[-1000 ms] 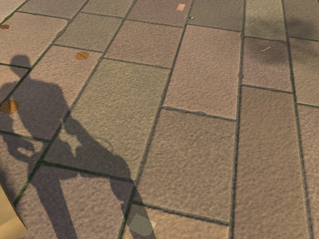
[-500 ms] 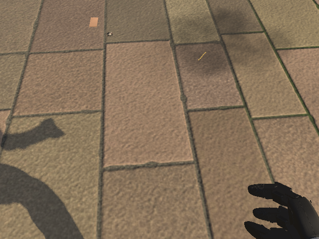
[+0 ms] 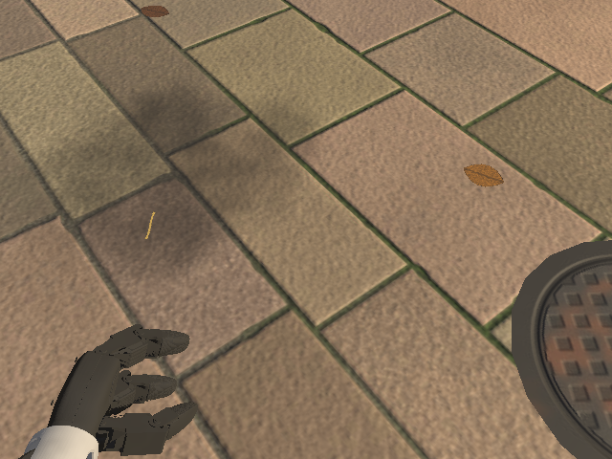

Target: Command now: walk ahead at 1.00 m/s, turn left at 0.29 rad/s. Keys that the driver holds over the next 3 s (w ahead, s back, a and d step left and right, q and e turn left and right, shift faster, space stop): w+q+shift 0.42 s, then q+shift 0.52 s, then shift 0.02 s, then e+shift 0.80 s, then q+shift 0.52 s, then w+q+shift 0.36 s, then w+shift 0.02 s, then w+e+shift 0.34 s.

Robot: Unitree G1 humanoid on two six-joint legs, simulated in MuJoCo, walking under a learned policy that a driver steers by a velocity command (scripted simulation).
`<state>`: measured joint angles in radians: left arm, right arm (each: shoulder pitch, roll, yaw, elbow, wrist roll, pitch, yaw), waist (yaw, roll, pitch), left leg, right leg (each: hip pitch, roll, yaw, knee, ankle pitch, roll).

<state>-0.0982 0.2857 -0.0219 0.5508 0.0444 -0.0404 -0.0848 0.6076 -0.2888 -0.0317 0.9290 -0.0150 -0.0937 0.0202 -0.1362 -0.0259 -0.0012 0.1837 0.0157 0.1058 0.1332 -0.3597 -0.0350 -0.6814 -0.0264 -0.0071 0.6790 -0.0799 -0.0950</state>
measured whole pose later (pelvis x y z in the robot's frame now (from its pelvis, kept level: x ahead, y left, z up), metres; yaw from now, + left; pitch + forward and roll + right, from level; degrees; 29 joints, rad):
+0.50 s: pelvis +0.46 +0.06 -0.03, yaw +22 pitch +0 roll -2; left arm 0.45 0.26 0.03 0.89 0.02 -0.07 0.02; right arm 0.06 -0.31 -0.03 0.69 -0.02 -0.03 0.06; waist 0.01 0.04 0.04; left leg -0.57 -0.06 0.15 0.66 -0.10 0.18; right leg 0.18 -0.04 -0.28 0.71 -0.35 0.04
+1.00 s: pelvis +0.73 +0.12 +0.00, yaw +53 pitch +1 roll -2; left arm 0.05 0.24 0.04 0.59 0.03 -0.03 0.04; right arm 0.15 -0.34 -0.08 0.61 0.02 0.06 -0.02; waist -0.02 0.01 0.08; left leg -0.51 -0.12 -0.12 1.30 -0.52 -0.06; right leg -0.46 0.06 0.05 0.49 -0.05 0.00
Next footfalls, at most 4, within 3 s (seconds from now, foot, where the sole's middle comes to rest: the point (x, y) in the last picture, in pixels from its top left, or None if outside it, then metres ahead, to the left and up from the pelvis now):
0.04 right None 0.23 -0.11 -0.76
0.48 left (213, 393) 0.64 0.15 -0.76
0.88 right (193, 287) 0.93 0.19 -0.76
1.18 left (165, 378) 0.69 0.25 -0.76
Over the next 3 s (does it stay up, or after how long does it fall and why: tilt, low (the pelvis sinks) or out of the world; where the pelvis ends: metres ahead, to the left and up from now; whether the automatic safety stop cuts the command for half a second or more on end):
stays up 0.93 0.43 0.01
